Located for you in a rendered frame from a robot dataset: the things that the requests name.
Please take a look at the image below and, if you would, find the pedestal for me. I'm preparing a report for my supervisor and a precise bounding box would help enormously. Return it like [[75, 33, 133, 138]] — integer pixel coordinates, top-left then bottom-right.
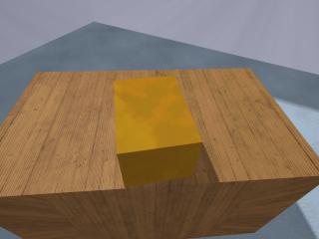
[[0, 68, 319, 239]]

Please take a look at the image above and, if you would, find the carton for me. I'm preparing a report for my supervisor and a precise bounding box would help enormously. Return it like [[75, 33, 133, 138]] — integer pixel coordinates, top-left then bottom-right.
[[114, 76, 203, 187]]

